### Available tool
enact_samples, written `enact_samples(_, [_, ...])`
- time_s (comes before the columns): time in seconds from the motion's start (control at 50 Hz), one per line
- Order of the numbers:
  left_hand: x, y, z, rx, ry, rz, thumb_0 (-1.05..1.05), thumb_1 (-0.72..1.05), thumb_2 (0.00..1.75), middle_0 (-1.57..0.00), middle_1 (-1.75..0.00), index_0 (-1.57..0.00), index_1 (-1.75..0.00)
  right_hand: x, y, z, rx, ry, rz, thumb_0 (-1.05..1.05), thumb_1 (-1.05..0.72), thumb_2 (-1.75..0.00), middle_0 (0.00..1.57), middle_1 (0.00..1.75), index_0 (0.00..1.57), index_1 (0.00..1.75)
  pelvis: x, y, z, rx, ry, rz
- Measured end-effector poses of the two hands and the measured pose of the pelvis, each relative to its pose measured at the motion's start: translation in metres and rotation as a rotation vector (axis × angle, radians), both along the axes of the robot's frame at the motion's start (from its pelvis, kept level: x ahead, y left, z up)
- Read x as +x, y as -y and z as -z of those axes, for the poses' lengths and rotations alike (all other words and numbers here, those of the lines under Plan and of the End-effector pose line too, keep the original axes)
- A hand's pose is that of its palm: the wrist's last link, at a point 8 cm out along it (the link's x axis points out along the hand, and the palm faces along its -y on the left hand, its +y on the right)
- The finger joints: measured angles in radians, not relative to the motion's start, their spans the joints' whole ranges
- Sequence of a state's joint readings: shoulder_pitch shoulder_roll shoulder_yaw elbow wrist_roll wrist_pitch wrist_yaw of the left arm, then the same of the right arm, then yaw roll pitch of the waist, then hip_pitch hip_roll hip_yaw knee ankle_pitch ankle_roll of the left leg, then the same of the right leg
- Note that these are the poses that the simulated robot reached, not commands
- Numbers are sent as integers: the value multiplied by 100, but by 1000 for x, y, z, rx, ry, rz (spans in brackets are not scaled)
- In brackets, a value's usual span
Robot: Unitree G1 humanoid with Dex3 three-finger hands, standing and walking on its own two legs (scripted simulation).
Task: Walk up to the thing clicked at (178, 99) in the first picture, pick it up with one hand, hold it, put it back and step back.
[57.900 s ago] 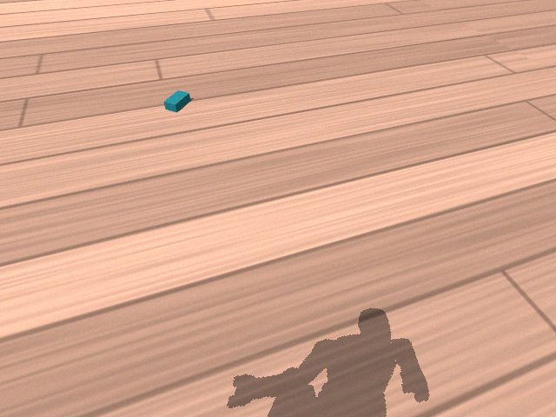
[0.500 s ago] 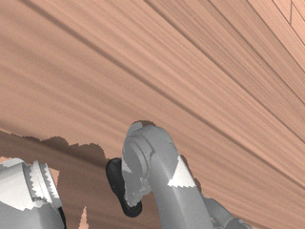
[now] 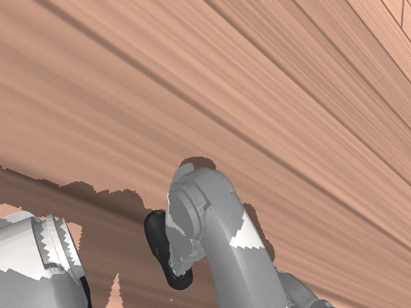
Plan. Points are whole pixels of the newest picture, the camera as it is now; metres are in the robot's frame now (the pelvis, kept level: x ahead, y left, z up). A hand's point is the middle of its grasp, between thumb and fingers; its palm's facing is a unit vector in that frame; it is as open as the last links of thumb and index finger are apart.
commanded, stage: withdraw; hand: left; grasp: from above
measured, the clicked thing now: out of the picture +0.44 +0.37 -0.28
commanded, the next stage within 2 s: home in 0.74 s
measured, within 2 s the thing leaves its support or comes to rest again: neither
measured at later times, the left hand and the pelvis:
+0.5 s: hand out of the picture +0.41 +0.38 -0.08, palm faces -0.49 -0.14 -0.86, open 14.1 cm; pelvis -0.01 -0.01 +0.06, yaw +7 degrees
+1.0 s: hand out of the picture +0.45 +0.38 -0.10, palm faces -0.30 -0.11 -0.95, open 13.2 cm; pelvis +0.00 +0.00 +0.04, yaw +6 degrees
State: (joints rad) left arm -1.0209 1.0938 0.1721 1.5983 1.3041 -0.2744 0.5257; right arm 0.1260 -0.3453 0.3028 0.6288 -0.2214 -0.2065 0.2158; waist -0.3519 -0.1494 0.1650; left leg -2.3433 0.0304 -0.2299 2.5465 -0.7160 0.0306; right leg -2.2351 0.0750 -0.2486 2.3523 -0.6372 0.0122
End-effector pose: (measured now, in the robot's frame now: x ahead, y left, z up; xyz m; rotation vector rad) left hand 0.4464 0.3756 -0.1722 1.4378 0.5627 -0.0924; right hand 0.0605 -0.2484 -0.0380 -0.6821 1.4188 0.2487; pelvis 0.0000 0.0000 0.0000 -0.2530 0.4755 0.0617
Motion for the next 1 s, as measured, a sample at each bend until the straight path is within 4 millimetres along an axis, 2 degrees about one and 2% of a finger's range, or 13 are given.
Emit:
enact_samples(0.08, [6, -5, -22, 24, 67, -4, 0, -52, 98, -9, -101, -9, -101, 3, 2, -1, 10, 12, 15, 0, -90, -90, 20, 30, 21, 30, 2, 1, -2, 2, -17, -4])
enact_samples(0.18, [9, -16, -74, 78, 131, -18, 0, -52, 98, -9, -100, -9, -100, 15, 4, 3, 42, 51, 63, 0, -90, -90, 20, 30, 21, 30, 5, 1, -11, 10, -63, -14])
enact_samples(0.28, [-2, -24, -120, 116, 52, -57, 0, -52, 99, -8, -99, -8, -100, 36, 1, 7, 96, 107, 112, 1, -90, -90, 20, 30, 21, 30, 4, -1, -28, 28, -95, -34])
enact_samples(0.38, [-18, -17, -146, 76, -57, -58, 0, -52, 100, -8, -99, -8, -100, 50, -4, 0, 129, 146, 131, 0, -90, -90, 20, 30, 20, 30, -2, 0, -48, 54, -101, -57])
enact_samples(0.44, [-24, -9, -150, 39, -97, -36, 0, -52, 100, -9, -99, -8, -100, 52, -1, -6, 113, 152, 130, 0, -90, -90, 20, 30, 21, 30, -5, 3, -56, 65, -102, -66])
enact_samples(0.52, [-27, -3, -145, 7, -105, 4, 0, -51, 100, -9, -99, -8, -100, 48, 9, -11, 60, 147, 128, 0, -90, -90, 20, 30, 21, 30, -9, 7, -56, 72, -96, -71])
enact_samples(0.68, [-27, -4, -114, 12, -80, 62, 0, -52, 101, -9, -99, -8, -101, 23, 26, -2, -44, 86, 137, 0, -90, -90, 20, 30, 20, 30, -12, 8, -35, 71, -76, -67])
enact_samples(0.82, [-13, 7, -90, 21, -26, 93, -1, -51, 100, -9, -100, -9, -101, 0, 19, 11, -48, 29, 170, 1, -90, -90, 20, 30, 20, 30, -10, 5, -22, 63, -81, -61])
enact_samples(0.9, [-3, 11, -97, 36, 48, 74, 0, -48, 98, -12, -98, -11, -98, -4, 10, 14, -20, 25, 207, 1, -90, -89, 20, 30, 21, 30, -5, 5, -23, 65, -103, -57])
enact_samples(1.0, [1, 1, -129, 55, 97, -22, 0, -32, 93, -18, -83, -17, -83, 4, 3, 11, 25, 53, 245, 1, -89, -89, 20, 30, 21, 30, 0, 4, -35, 71, -133, -59])
